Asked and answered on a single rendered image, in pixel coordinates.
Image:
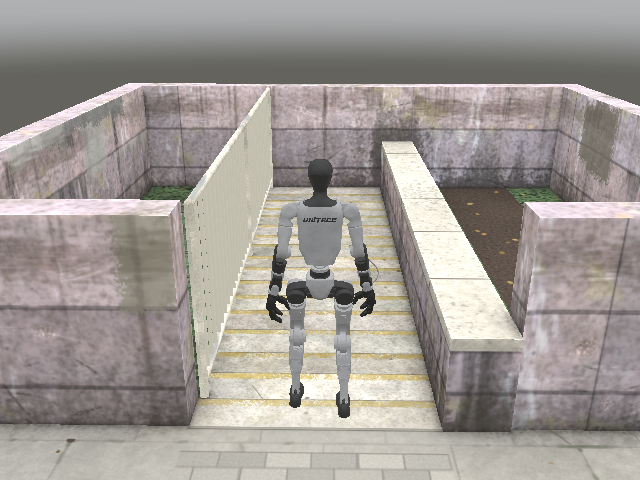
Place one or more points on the left robot upper arm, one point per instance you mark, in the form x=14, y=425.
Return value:
x=288, y=212

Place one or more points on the right robot upper arm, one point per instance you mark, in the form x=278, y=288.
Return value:
x=351, y=212

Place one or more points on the robot left hand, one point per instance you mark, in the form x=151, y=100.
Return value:
x=273, y=310

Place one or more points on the robot right hand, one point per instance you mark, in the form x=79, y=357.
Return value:
x=369, y=303

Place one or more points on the robot head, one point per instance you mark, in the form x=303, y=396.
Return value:
x=320, y=174

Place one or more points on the robot left foot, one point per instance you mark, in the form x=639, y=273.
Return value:
x=295, y=399

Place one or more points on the robot right forearm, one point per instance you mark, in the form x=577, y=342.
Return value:
x=363, y=270

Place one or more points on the robot left forearm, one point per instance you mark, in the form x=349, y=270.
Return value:
x=277, y=274

